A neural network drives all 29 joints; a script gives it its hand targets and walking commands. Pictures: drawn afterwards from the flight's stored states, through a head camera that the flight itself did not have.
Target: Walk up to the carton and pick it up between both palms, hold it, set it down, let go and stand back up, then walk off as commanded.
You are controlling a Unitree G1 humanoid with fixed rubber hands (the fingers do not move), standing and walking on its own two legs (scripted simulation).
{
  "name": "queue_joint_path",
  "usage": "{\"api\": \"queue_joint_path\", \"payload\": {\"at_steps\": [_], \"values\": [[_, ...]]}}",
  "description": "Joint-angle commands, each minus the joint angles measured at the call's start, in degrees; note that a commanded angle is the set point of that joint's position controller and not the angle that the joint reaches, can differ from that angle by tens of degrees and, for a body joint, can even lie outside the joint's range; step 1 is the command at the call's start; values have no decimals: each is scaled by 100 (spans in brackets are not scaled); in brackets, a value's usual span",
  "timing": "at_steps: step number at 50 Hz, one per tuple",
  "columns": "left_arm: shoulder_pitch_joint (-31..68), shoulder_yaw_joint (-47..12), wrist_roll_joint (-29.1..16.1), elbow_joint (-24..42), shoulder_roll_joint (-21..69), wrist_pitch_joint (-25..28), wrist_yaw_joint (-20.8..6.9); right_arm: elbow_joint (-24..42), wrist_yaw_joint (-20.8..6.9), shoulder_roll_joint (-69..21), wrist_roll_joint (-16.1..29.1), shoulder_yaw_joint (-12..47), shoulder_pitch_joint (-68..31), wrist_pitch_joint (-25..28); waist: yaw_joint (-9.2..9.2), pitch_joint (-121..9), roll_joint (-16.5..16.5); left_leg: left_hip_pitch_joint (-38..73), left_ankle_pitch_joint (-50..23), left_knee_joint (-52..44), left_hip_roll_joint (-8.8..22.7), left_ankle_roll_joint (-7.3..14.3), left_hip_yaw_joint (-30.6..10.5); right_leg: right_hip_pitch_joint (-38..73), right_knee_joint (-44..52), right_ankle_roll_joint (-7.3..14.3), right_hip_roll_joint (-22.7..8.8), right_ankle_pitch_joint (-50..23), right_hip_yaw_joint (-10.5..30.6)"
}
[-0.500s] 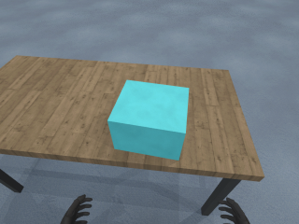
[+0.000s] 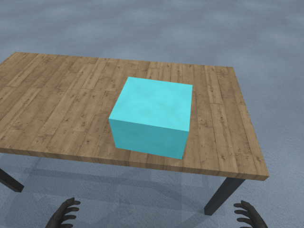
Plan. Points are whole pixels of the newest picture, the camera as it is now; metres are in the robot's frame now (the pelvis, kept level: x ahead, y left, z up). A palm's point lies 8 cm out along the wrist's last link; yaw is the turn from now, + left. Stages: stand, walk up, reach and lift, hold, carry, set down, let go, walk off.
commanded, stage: stand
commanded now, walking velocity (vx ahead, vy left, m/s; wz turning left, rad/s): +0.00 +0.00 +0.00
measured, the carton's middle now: (154, 116) +0.50 +0.02 -0.03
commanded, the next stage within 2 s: none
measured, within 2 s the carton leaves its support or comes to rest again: neither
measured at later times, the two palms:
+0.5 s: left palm out of the picture +0.14 +0.27 -0.08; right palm out of the picture +0.14 -0.27 -0.07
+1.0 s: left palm out of the picture +0.13 +0.28 -0.08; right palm out of the picture +0.13 -0.28 -0.08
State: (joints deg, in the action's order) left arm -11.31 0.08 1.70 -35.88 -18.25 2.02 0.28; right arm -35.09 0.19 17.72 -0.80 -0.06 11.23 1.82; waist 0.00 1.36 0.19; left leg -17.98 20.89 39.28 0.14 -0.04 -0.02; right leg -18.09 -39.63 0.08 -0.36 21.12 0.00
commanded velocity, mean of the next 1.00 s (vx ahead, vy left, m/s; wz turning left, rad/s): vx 0.00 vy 0.00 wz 0.00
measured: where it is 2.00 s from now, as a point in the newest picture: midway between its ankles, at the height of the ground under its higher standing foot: outside the picture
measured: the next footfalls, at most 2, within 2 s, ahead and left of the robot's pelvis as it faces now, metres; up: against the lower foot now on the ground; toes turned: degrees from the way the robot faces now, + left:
none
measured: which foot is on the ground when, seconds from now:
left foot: down 0.00-1.00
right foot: down 0.00-1.00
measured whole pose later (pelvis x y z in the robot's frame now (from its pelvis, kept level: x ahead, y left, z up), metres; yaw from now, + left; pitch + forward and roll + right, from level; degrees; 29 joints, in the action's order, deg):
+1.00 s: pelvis -0.01 +0.00 +0.00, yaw +0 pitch -1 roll +0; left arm -11.3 0.1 1.7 -40.9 -19.7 1.8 0.1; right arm -39.4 0.2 19.7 -0.8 -0.1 11.2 1.7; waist 0.0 1.3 0.4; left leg -18.0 20.3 39.3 0.1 0.0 0.0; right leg -18.1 -39.6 0.1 -0.4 20.5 0.0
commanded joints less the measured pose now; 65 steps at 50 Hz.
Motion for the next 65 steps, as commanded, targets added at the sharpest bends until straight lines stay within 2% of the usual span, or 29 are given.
{"api": "queue_joint_path", "payload": {"at_steps": [1,4,5,7,9,11,17,21,23,26,27,30,31,32,34,35,37,40,43,44,48,53,54,55,56,57,58,60,65], "values": [[508,543,34,196,-1253,124,27,57,34,1299,-137,-497,-387,196,16,-803,250,257,-1202,-529,370,304,-499,329,684,439,-497,-1211,423],[430,500,-1,131,-1347,161,49,12,29,1104,-152,-380,-163,129,-45,-550,478,305,-1378,-551,403,329,-437,126,683,457,-579,-1309,576],[323,478,-21,76,-1232,172,53,12,31,1264,-117,-386,-347,153,62,-609,-205,226,-1528,-507,385,367,-396,339,546,434,-500,-1400,460],[226,427,-52,85,-1073,130,18,37,-6,960,-75,-316,-415,190,57,-411,133,20,-1432,-401,352,384,-427,328,682,404,-679,-1860,561],[520,430,18,114,-1193,129,-1,-32,-13,1188,-63,-406,-305,124,-55,-443,543,71,-1024,-532,349,365,-385,228,839,414,-566,-1302,537],[247,447,-16,41,-1139,195,10,-152,37,1446,-132,-448,-33,146,-19,-768,-46,315,-1322,-522,397,340,-500,233,585,433,-571,-1344,595],[348,415,-16,-9,-1253,191,-10,-99,-25,1170,-27,-405,-51,167,-95,-521,463,282,-1210,-583,387,356,-515,243,896,430,-660,-1525,605],[408,341,-22,-51,-1062,167,29,-69,7,1218,-76,-404,-594,148,-3,-718,-215,268,-1214,-594,465,380,-518,396,942,358,-554,-1325,518],[364,375,-55,-69,-1306,179,-12,-120,29,1246,-89,-353,-251,131,-48,-514,414,251,-1335,-421,352,328,-346,179,923,515,-716,-1376,697],[466,499,-82,9,-1265,138,32,-151,4,1367,-110,-383,-237,184,48,-573,-2,290,-1479,-675,443,340,-523,248,743,390,-518,-1291,430],[518,479,39,-95,-1390,160,30,-241,2,1161,-55,-353,-85,117,-133,-429,192,91,-1427,-637,448,341,-548,413,859,371,-586,-1360,500],[359,389,-45,13,-1253,200,-3,-36,-17,1470,-66,-434,-580,117,124,-705,-165,350,-979,-744,430,373,-496,219,968,396,-565,-833,555],[537,436,21,-99,-1258,162,2,-188,-12,1183,-114,-322,-443,44,-58,-240,358,74,-1093,-722,388,329,-492,56,977,460,-608,-793,628],[360,329,-11,-149,-1148,147,14,-190,-16,1209,-50,-396,-370,101,71,-419,273,233,-1024,-685,418,341,-476,81,1071,446,-625,-738,626],[377,389,-78,-199,-1295,167,-20,-344,49,1386,-47,-384,-205,118,-57,-265,-90,134,-1136,-691,385,334,-466,27,897,481,-593,-983,620],[334,420,-11,-191,-1231,127,34,-267,27,1465,-79,-439,-427,173,108,-58,190,-49,-1244,-635,373,356,-514,79,1000,450,-544,-1307,535],[34,387,-120,-316,-1191,158,12,-264,2,1330,-47,-380,-118,225,34,-496,-256,174,-1311,-611,461,350,-541,281,773,493,-608,-1237,679],[393,455,-16,-273,-1325,195,-14,-318,33,1209,-39,-402,-529,144,59,-435,352,72,-1200,-623,413,393,-526,325,928,414,-544,-1199,586],[396,414,-7,-408,-1290,66,9,-297,4,1331,-4,-361,-360,202,-40,-383,-152,23,-1084,-626,411,358,-542,248,925,486,-605,-1082,715],[557,485,-19,-336,-1394,69,26,-361,31,1321,-52,-350,-228,160,6,-307,296,131,-1166,-655,327,293,-442,12,960,463,-552,-915,618],[552,431,-50,-358,-1198,134,31,-436,11,1424,-24,-332,-397,156,28,-487,-103,135,-1165,-855,488,361,-612,222,895,445,-533,-1036,616],[521,407,6,-413,-1310,116,-2,-349,56,1311,-52,-322,-520,111,16,-223,176,127,-1288,-877,470,359,-630,107,1019,468,-673,-975,645],[447,445,-53,-455,-1350,122,-31,-534,9,1429,-9,-324,-414,152,-42,-214,-87,201,-1099,-863,455,355,-524,-41,1176,413,-637,-794,711],[393,428,-89,-481,-1322,146,-26,-485,11,1516,-95,-341,-529,100,152,-226,-113,210,-1185,-897,495,397,-574,-33,971,463,-626,-737,679],[324,405,-54,-564,-1409,101,9,-422,-19,1287,18,-321,-394,103,-79,-337,130,283,-1098,-885,447,291,-589,-46,1055,397,-476,-674,506],[477,416,-65,-451,-1206,103,-28,-484,-12,1586,-49,-399,-565,168,127,-493,-71,114,-1149,-956,539,389,-673,323,890,429,-484,-998,327],[678,439,-24,-414,-1356,112,-26,-492,19,1333,-10,-269,-420,153,-74,-418,-299,239,-1324,-971,429,298,-541,265,921,395,-458,-1139,590],[406,383,-49,-658,-1379,96,-3,-555,-3,1337,-32,-287,-366,234,-7,-470,115,261,-1446,-837,559,413,-638,397,868,451,-499,-1286,568],[507,471,-62,-616,-1446,90,11,-571,85,1316,-30,-309,-493,144,86,-366,92,28,-1323,-982,538,415,-568,514,910,333,-537,-1132,497]]}}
